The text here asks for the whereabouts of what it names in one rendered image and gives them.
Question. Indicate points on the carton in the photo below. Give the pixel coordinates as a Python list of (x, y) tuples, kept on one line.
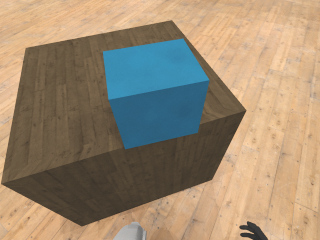
[(156, 91)]

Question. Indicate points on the robot right hand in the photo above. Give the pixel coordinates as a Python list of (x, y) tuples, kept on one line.
[(252, 227)]

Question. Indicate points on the pedestal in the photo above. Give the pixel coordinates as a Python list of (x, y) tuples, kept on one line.
[(65, 151)]

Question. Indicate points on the left robot shin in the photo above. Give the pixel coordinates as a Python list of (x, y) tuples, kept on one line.
[(135, 223)]

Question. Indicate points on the robot left thigh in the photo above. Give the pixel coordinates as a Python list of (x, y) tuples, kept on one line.
[(131, 232)]

